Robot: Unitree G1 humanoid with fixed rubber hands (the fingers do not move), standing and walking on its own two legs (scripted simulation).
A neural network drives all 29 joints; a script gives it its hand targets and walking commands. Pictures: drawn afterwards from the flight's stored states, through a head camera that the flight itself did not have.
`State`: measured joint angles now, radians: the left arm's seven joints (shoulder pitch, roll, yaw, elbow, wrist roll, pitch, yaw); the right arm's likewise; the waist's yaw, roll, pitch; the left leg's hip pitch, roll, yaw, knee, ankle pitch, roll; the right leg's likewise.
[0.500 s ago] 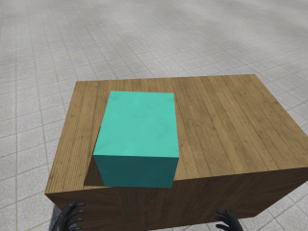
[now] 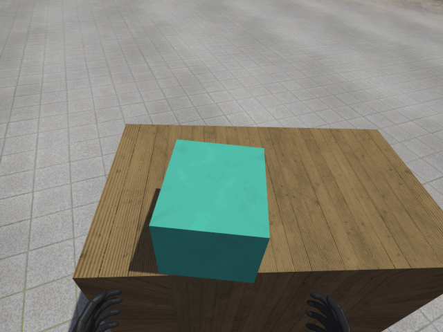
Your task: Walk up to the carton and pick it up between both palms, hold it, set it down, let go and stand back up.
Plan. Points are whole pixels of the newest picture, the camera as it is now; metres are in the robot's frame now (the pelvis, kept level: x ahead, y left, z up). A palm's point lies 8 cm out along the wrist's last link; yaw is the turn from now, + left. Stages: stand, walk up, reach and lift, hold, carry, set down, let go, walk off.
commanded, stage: reach and lift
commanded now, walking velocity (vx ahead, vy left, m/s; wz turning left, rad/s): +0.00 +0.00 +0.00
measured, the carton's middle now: (213, 208) +0.41 +0.03 -0.02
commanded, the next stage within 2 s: none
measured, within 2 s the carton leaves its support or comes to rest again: neither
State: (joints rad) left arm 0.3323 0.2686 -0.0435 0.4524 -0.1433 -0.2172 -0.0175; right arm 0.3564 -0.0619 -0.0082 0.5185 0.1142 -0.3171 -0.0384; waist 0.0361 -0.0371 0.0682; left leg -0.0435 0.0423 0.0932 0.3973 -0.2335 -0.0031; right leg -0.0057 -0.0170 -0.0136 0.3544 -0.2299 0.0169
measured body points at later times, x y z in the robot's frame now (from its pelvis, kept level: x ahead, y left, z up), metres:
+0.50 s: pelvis -0.01 +0.00 +0.00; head -0.03 +0.02 +0.44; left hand +0.18 +0.24 -0.03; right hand +0.20 -0.18 -0.03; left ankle +0.00 +0.11 -0.74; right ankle -0.01 -0.13 -0.74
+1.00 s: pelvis +0.01 +0.00 +0.00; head +0.01 +0.00 +0.45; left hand +0.27 +0.24 +0.03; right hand +0.28 -0.18 +0.02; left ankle +0.00 +0.11 -0.74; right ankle -0.01 -0.13 -0.74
